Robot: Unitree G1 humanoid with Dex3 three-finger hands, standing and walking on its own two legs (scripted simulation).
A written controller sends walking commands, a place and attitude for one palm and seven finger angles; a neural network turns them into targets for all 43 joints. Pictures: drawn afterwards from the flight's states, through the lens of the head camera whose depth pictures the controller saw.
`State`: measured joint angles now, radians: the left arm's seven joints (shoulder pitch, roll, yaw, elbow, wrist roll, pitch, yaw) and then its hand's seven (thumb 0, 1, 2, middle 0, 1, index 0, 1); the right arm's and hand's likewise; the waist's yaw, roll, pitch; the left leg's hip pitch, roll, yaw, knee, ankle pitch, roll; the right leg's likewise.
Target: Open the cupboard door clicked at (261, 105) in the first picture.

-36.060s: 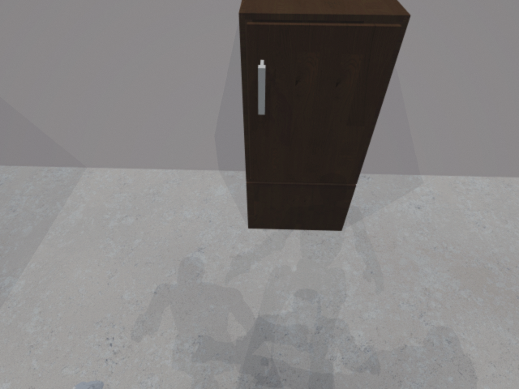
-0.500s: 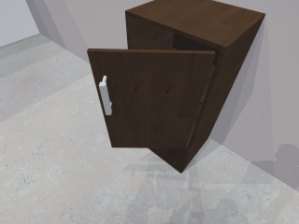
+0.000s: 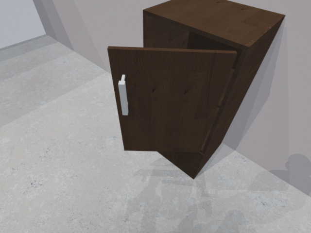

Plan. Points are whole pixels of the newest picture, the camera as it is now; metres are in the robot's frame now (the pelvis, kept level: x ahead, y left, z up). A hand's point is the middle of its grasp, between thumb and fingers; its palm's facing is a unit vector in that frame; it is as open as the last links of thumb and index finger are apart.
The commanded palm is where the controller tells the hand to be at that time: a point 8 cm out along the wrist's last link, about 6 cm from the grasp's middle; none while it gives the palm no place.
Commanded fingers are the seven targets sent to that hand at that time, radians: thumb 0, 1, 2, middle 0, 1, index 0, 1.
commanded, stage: come to a stop and stand still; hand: left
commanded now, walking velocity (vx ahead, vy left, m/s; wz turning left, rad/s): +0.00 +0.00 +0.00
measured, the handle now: (124, 95) +0.57 +0.16 +0.01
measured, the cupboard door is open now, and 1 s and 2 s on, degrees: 40 40 40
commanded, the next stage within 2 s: look again from close up in 1.44 s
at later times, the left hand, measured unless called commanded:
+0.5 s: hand out of the picture +0.03 +0.18 -0.17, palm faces -0.03 -0.98 -0.19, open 7.3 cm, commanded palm none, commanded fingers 0.00 0.90 0.90 -0.20 -0.30 -0.20 -0.30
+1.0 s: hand out of the picture +0.06 +0.14 -0.17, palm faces -0.02 -0.98 -0.21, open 7.3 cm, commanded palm none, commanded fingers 0.00 0.90 0.90 -0.20 -0.30 -0.20 -0.30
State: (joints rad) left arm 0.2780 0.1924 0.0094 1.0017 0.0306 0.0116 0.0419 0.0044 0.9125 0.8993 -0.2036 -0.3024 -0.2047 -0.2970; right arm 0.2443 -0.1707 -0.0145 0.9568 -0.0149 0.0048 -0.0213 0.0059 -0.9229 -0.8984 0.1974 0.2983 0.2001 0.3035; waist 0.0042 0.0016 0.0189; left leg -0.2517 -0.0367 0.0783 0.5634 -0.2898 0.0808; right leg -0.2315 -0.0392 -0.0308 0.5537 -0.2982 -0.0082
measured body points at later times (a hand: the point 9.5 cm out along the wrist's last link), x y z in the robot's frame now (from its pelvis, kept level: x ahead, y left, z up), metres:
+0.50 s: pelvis +0.02 +0.01 +0.01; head +0.04 +0.00 +0.46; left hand +0.03 +0.23 -0.15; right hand +0.02 -0.22 -0.15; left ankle +0.01 +0.07 -0.73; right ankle +0.00 -0.14 -0.73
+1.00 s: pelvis +0.04 -0.03 +0.01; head +0.06 -0.03 +0.46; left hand +0.06 +0.19 -0.15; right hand +0.05 -0.26 -0.15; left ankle +0.01 +0.07 -0.73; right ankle +0.00 -0.14 -0.73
